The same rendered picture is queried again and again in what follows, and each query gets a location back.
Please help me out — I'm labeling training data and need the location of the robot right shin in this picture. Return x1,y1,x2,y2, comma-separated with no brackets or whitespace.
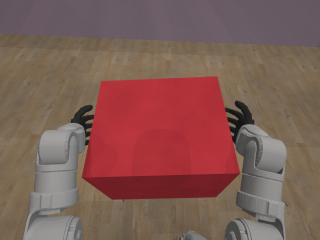
186,230,197,234

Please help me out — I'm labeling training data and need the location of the robot left forearm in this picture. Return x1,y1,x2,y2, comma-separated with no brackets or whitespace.
22,123,86,240

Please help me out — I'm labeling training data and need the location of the carton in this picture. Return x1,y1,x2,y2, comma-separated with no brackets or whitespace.
82,76,240,200

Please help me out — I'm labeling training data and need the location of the robot right upper arm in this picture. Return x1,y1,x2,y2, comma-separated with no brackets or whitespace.
224,218,284,240

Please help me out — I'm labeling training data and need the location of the robot left upper arm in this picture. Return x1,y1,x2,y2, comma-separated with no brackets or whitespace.
24,215,84,240

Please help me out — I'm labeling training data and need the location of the robot right forearm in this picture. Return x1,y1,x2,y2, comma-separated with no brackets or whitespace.
235,124,287,240

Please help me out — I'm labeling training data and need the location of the robot left hand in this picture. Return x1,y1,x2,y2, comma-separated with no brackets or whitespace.
70,105,94,146

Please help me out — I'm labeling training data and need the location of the robot right hand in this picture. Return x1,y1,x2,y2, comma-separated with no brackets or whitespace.
225,100,255,144

